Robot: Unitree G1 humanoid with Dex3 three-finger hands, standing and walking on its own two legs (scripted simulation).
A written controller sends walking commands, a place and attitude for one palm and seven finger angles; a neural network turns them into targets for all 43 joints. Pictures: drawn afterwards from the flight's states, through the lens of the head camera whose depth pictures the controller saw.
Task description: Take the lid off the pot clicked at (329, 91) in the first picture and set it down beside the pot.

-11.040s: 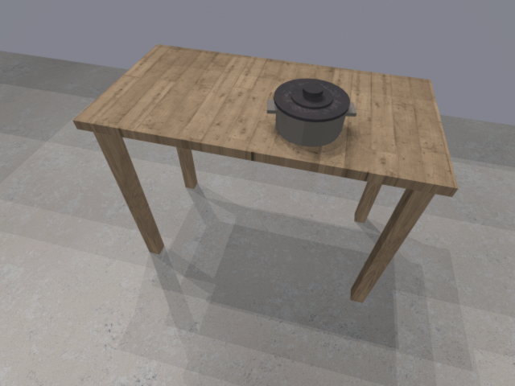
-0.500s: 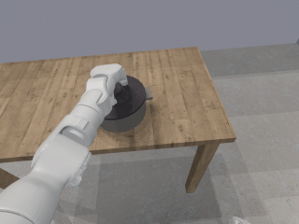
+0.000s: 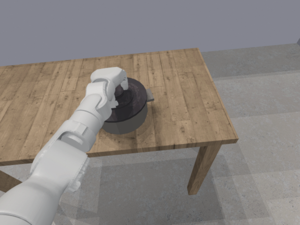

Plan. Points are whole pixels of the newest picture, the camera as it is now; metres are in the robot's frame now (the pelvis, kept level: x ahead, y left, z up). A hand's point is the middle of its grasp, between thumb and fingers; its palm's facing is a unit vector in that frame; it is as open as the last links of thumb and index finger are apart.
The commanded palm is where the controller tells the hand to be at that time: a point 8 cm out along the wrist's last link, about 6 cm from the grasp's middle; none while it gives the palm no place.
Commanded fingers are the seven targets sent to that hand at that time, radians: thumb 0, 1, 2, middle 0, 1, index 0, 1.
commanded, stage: close the fingers and squeeze the knob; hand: left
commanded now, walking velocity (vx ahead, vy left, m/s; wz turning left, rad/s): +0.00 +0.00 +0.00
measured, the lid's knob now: (115, 92) +0.50 +0.09 +0.07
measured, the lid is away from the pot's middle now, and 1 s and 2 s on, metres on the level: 0.00 0.01 0.01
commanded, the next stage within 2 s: lift the lid straight up in 1.00 s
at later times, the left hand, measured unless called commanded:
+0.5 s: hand (113, 93) +0.46 +0.09 +0.10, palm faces -0.35 -0.05 -0.93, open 8.1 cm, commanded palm +0.47 +0.09 +0.16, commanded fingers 0.00 0.32 0.91 -0.70 -0.98 -0.72 -0.99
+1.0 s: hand (113, 93) +0.47 +0.09 +0.10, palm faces -0.36 -0.05 -0.93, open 8.1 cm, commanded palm +0.47 +0.09 +0.16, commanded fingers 0.00 0.49 1.05 -0.84 -1.05 -0.87 -1.06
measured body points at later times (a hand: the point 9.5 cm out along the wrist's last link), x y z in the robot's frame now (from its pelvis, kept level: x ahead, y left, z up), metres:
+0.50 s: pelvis +0.00 +0.00 +0.00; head +0.04 -0.03 +0.45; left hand +0.48 +0.09 +0.15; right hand +0.08 -0.27 -0.14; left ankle +0.00 +0.11 -0.74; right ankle -0.04 -0.13 -0.74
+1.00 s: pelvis +0.00 +0.00 +0.00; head +0.04 -0.03 +0.45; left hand +0.48 +0.09 +0.15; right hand +0.07 -0.26 -0.14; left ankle +0.00 +0.11 -0.74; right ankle -0.04 -0.13 -0.74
